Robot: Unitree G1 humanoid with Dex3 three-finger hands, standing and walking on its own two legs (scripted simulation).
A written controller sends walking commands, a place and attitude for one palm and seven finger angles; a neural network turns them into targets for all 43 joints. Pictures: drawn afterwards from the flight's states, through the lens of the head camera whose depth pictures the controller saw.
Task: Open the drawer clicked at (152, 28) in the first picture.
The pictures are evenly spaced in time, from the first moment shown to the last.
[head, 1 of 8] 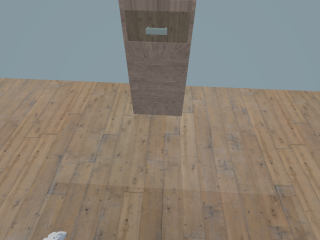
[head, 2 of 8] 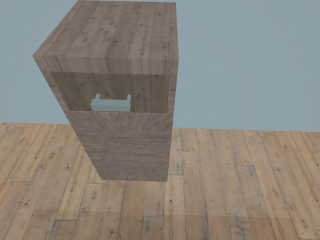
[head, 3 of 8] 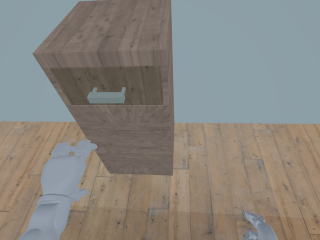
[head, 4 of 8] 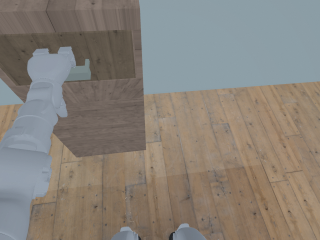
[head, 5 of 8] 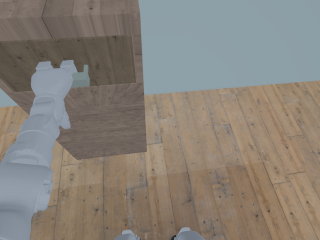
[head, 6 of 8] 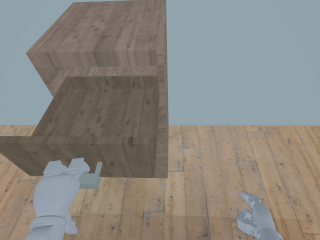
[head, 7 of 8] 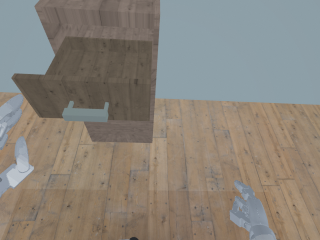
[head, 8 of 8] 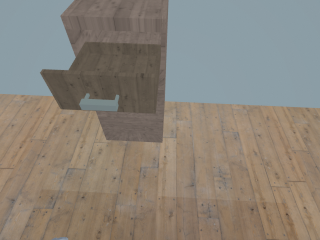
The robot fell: no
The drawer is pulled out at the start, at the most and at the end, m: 0.00 0.30 0.30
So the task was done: yes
